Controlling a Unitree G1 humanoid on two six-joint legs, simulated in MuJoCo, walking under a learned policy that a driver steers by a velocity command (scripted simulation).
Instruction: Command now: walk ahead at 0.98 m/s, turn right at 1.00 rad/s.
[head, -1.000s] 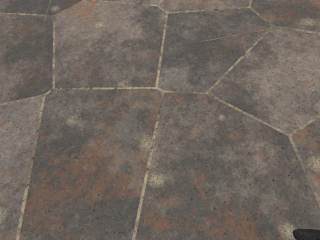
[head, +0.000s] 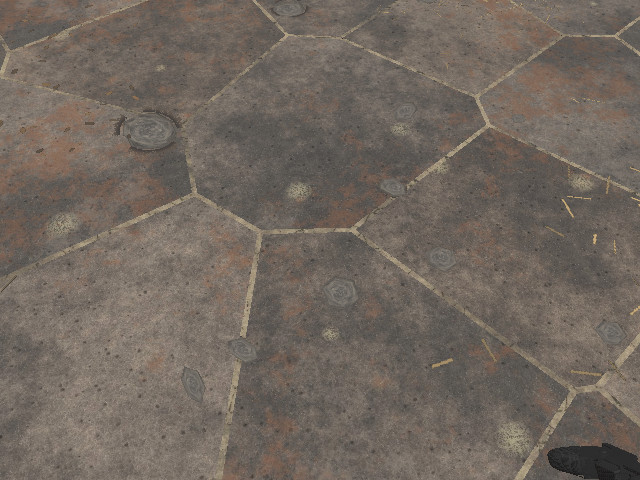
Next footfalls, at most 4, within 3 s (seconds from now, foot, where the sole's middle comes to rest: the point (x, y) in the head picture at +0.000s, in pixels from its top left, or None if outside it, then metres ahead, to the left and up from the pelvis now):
0.12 left None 0.34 0.16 -0.77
0.56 right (423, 381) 0.68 -0.17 -0.77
0.96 left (483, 233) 1.11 -0.35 -0.77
1.36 right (593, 281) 0.97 -0.61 -0.77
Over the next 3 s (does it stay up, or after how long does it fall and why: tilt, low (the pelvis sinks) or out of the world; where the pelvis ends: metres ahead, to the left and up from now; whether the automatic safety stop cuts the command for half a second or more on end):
stays up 0.85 -0.68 -0.04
